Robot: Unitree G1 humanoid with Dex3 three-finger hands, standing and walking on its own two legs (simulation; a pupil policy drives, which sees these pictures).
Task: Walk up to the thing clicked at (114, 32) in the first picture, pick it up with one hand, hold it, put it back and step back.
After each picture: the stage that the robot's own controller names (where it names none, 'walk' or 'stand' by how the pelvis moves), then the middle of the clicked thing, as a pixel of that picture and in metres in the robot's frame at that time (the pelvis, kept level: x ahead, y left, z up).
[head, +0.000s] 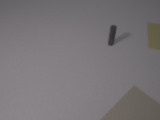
stand; (112, 35) +1.42 -0.35 -0.65
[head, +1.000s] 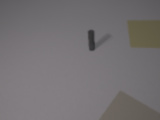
walk; (91, 40) +1.33 +0.03 -0.63
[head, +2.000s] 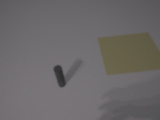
walk; (60, 76) +0.80 +0.25 -0.64
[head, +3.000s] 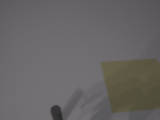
walk; (57, 116) +0.45 +0.19 -0.63
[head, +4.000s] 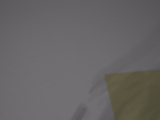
stand; out of the picture +0.32 +0.19 -0.65
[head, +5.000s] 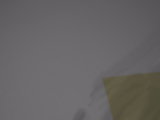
stand; out of the picture +0.31 +0.20 -0.66
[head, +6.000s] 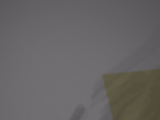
stand; out of the picture +0.33 +0.20 -0.66
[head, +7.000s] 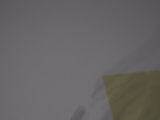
stand; out of the picture +0.31 +0.20 -0.66
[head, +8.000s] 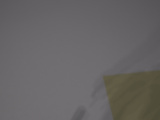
go down; out of the picture +0.31 +0.20 -0.66
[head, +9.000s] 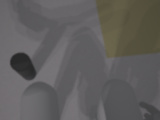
go down; (25, 68) +0.40 +0.22 -0.29
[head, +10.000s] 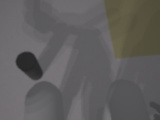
approach; (31, 68) +0.39 +0.22 -0.27
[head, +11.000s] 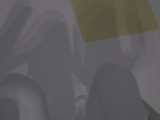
close in; out of the picture +0.38 +0.26 -0.16
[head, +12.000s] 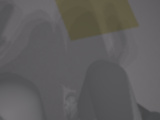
close; out of the picture +0.39 +0.27 -0.16
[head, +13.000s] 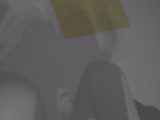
lift; out of the picture +0.37 +0.27 -0.16
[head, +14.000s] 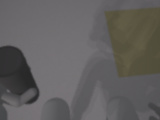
lift; (20, 81) +0.32 +0.20 +0.02
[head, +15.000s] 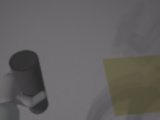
hold; (32, 87) +0.31 +0.17 +0.04
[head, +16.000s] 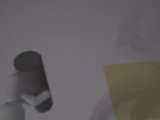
hold; (37, 86) +0.32 +0.17 +0.04
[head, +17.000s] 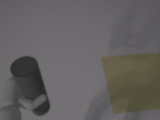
crouch; (34, 90) +0.32 +0.17 +0.00
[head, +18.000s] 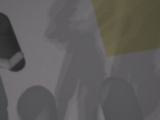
lower; (7, 48) +0.44 +0.21 -0.05
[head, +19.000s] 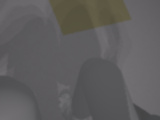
lower; out of the picture +0.42 +0.28 -0.16
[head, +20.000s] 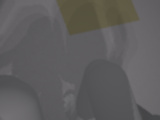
lower; out of the picture +0.40 +0.28 -0.16
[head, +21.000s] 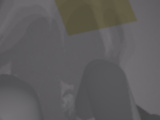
lower; out of the picture +0.40 +0.28 -0.16
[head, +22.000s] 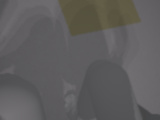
lower; out of the picture +0.39 +0.28 -0.16
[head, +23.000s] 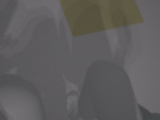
open; out of the picture +0.39 +0.26 -0.16
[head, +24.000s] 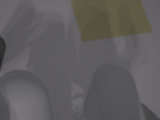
stand; out of the picture +0.38 +0.25 -0.17
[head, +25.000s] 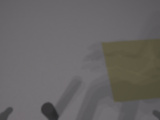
stand; (50, 113) +0.35 +0.19 -0.51
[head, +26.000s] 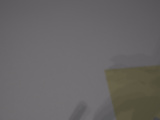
stand; out of the picture +0.34 +0.19 -0.60
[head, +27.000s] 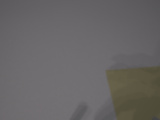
stand; out of the picture +0.34 +0.18 -0.60
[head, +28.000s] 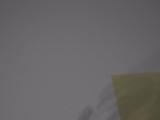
stand; out of the picture +0.34 +0.17 -0.65
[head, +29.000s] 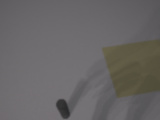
walk; (63, 109) +0.43 +0.17 -0.63
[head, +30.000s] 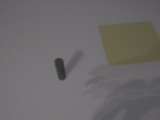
walk; (60, 69) +0.73 +0.18 -0.62
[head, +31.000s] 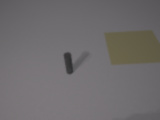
stand; (68, 63) +0.98 +0.20 -0.64
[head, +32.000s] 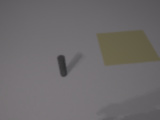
stand; (62, 66) +0.96 +0.20 -0.66
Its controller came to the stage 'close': yes
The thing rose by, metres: 0.68
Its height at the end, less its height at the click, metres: +0.00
